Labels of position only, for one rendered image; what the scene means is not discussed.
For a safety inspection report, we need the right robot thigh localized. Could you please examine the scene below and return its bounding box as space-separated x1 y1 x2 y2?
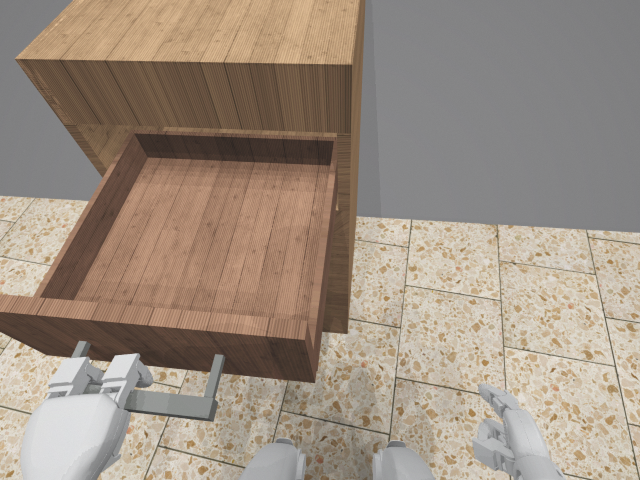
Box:
372 447 436 480

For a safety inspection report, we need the robot right forearm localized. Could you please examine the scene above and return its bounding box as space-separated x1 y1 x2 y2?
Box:
513 455 566 480

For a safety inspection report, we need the left robot hand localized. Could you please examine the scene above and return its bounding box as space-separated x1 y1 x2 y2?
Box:
20 353 153 480

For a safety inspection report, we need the robot right shin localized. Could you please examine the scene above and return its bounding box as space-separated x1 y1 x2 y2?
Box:
386 440 406 448

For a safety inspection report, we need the right robot hand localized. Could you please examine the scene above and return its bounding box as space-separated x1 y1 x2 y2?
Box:
472 383 551 477

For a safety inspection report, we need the handle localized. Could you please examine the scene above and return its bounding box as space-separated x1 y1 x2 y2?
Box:
60 341 225 422

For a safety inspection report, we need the cabinet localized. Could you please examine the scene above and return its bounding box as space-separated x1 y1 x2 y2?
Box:
15 0 365 334

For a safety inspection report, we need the drawer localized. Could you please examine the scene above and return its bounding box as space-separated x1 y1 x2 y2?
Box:
0 130 338 383

